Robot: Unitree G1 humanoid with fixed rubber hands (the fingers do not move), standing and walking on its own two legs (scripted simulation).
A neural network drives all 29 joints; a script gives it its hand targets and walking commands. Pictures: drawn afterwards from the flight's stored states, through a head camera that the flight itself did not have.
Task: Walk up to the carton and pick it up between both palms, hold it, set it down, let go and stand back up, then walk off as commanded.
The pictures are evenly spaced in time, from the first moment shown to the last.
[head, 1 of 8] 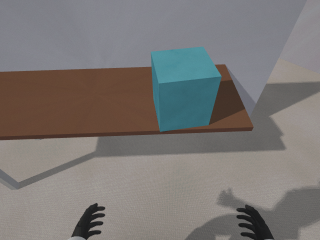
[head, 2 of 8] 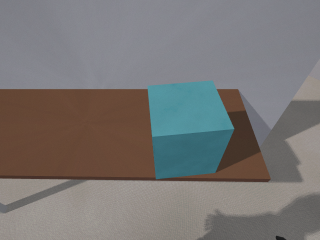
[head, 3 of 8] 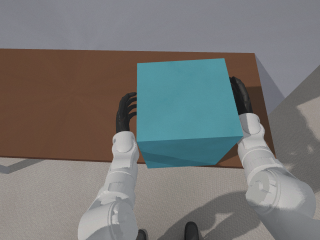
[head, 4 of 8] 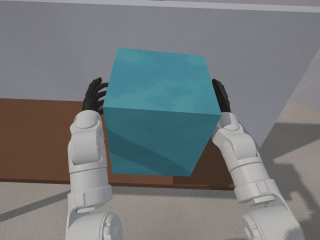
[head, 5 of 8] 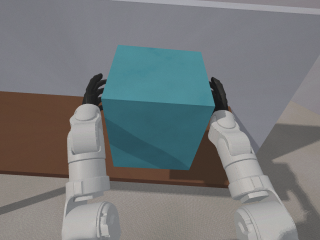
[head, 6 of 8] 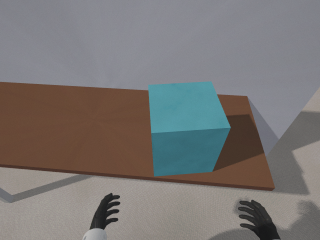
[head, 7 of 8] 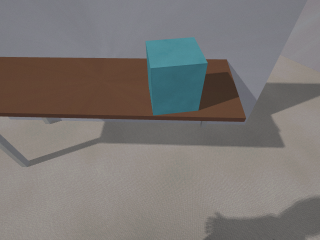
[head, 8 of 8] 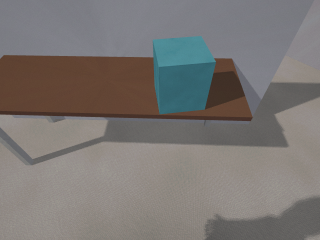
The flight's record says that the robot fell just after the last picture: no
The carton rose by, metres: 0.20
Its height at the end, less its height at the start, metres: +0.00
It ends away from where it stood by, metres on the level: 0.03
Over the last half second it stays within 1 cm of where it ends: yes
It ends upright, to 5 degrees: yes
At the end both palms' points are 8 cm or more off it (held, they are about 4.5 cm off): yes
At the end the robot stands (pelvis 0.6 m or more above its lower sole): yes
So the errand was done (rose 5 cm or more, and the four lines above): yes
